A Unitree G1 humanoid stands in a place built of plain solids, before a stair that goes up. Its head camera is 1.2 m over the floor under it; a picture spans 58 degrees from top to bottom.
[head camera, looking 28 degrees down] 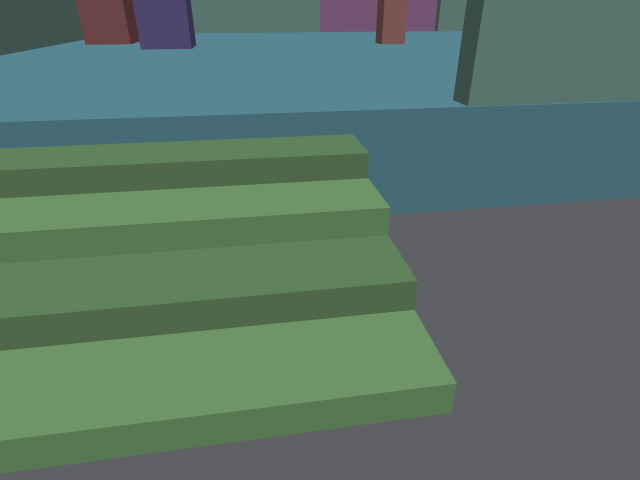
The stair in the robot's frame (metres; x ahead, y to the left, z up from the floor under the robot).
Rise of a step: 0.14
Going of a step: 0.40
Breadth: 2.81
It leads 9 degrees to the left of straight ahead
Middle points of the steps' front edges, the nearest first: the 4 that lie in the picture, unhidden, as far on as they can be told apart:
1.19 1.01 0.27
1.58 1.07 0.41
1.97 1.13 0.55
2.36 1.19 0.68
